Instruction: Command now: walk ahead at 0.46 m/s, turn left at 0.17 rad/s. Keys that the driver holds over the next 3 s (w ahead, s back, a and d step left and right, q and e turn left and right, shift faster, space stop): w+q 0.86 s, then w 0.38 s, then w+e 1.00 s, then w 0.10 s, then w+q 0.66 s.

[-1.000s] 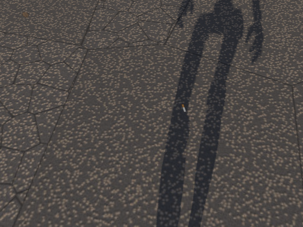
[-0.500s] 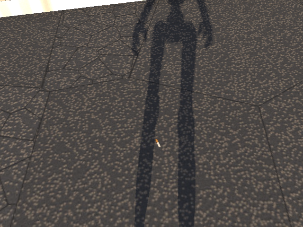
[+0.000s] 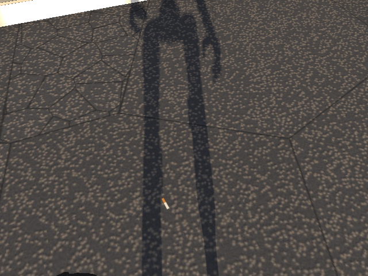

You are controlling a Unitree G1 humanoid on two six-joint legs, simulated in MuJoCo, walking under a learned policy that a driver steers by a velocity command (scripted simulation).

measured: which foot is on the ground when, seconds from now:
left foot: down 0.00-0.04, up 0.06-0.56, down 0.58-1.00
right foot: up 0.00-0.00, down 0.02-0.60, up 0.62-1.00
